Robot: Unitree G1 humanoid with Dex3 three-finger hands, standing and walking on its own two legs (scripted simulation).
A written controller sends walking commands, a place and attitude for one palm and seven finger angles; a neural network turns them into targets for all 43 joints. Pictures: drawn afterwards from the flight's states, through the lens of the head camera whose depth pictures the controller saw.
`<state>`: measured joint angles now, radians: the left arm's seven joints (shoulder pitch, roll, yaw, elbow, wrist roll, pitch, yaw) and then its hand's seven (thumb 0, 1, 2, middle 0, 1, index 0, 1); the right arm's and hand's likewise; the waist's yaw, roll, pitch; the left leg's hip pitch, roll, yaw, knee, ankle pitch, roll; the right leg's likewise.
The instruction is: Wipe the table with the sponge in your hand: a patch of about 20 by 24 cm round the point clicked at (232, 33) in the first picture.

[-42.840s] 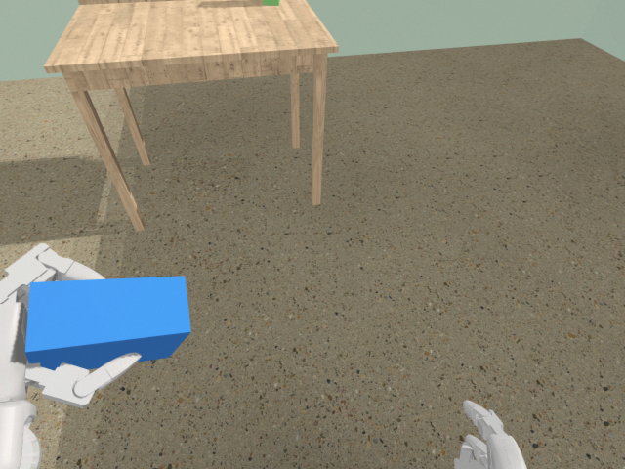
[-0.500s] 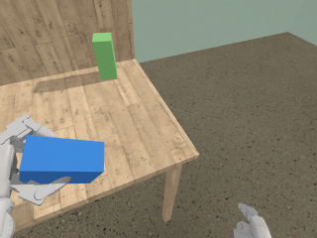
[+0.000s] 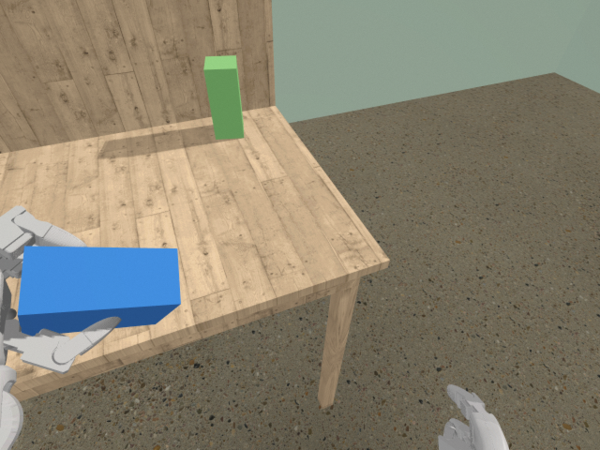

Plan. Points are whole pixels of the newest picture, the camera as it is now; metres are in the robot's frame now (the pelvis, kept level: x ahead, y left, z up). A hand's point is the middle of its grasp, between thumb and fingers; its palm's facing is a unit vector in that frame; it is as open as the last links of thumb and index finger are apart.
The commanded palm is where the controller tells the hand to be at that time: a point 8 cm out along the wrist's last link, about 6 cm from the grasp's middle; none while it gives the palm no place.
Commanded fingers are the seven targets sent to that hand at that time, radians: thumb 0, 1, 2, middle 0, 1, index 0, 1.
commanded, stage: step back with the hand held close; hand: left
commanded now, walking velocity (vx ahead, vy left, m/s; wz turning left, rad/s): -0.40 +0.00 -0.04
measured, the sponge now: (124, 291) +0.23 +0.20 +0.17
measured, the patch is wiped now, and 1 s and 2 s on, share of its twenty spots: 1.00 1.00 1.00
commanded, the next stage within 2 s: stop stepping back and stand still in 0.70 s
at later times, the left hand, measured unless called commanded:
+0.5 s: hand (62, 351) +0.15 +0.21 +0.20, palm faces +0.34 -0.89 -0.31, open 10.0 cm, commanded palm +0.09 +0.26 +0.22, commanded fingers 0.00 0.10 1.30 -1.20 -1.60 -1.20 -1.60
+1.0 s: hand out of the picture +0.00 +0.23 +0.21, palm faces +0.31 -0.91 -0.28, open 10.0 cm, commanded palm -0.03 +0.29 +0.22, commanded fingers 0.00 0.10 1.30 -1.20 -1.60 -1.20 -1.60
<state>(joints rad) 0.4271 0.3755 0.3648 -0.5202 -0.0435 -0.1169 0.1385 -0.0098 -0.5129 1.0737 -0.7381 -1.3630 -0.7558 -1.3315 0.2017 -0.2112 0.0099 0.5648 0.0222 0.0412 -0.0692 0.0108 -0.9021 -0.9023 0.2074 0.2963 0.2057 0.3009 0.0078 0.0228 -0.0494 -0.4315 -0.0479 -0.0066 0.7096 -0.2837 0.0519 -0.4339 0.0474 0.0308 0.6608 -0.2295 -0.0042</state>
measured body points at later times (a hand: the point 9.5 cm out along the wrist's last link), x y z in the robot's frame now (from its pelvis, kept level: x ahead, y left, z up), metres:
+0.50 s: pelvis -0.09 +0.00 +0.01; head -0.07 +0.01 +0.46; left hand +0.13 +0.25 +0.22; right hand +0.10 -0.22 -0.07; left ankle +0.06 +0.09 -0.72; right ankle -0.14 -0.14 -0.72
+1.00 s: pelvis -0.22 +0.02 +0.01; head -0.25 +0.05 +0.46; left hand -0.03 +0.28 +0.22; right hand -0.09 -0.23 -0.06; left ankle -0.16 +0.13 -0.68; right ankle -0.20 -0.11 -0.72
